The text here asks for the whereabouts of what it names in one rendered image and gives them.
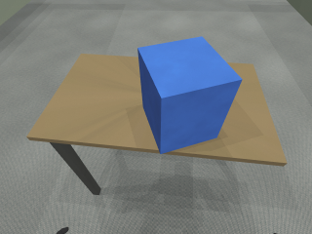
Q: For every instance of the table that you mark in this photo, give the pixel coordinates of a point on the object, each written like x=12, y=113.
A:
x=99, y=104

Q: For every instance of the carton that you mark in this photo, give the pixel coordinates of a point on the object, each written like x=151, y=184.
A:
x=187, y=89

